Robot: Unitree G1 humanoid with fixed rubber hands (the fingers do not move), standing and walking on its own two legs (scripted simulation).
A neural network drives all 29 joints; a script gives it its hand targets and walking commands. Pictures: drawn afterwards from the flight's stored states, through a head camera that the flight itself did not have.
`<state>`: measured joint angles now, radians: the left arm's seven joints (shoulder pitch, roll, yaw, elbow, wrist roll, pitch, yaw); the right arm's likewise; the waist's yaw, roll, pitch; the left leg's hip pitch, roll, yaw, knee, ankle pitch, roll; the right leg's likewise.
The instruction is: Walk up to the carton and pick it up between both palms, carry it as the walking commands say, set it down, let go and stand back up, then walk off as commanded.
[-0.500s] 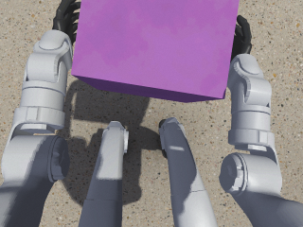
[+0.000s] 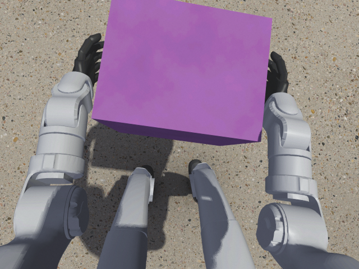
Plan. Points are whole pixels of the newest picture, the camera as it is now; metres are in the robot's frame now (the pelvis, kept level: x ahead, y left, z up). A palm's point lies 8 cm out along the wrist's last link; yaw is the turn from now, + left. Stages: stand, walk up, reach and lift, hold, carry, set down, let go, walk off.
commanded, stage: reach and lift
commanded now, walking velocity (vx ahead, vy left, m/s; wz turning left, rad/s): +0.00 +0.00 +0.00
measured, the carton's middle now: (180, 87) +0.46 -0.04 -0.12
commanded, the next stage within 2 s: none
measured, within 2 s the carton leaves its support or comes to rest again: neither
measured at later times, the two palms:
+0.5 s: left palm (54, 57) +0.45 +0.15 +0.05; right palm (313, 82) +0.40 -0.22 +0.06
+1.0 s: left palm (39, 57) +0.43 +0.15 +0.10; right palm (347, 85) +0.38 -0.22 +0.11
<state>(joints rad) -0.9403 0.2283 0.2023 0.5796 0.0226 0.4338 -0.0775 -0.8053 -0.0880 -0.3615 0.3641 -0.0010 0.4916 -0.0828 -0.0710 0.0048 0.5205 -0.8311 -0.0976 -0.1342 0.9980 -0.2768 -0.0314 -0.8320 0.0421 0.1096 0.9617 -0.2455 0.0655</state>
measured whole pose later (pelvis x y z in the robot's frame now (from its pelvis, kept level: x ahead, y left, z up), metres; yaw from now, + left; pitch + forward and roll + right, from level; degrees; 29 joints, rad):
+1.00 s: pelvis +0.14 +0.01 +0.09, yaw -1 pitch -1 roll +0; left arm -0.14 -0.01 0.14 0.24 0.13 0.64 -0.09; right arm -0.08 0.00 -0.25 0.12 -0.11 0.68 0.07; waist -0.09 -0.01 -0.04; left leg -0.12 -0.05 -0.13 0.35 -0.21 0.02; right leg -0.12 0.00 0.14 0.30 -0.17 0.05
